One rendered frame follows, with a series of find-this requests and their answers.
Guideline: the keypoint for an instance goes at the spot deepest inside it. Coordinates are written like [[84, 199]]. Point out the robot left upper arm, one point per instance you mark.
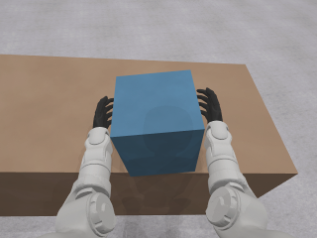
[[91, 216]]

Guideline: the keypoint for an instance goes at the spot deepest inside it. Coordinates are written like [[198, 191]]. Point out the robot right hand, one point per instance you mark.
[[213, 110]]

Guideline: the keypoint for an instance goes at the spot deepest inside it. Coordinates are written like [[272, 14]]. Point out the robot right upper arm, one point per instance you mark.
[[235, 214]]

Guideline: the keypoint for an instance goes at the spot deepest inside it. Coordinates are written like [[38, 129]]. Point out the robot left hand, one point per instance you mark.
[[101, 116]]

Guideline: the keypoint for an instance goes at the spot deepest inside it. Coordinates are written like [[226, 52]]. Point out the carton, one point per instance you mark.
[[157, 126]]

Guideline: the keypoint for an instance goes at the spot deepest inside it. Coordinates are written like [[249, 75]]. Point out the pedestal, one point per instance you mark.
[[47, 108]]

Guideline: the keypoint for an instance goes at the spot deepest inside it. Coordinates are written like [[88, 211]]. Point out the left robot forearm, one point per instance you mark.
[[95, 168]]

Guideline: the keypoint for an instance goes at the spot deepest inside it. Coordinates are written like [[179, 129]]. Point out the right robot forearm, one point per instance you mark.
[[222, 164]]

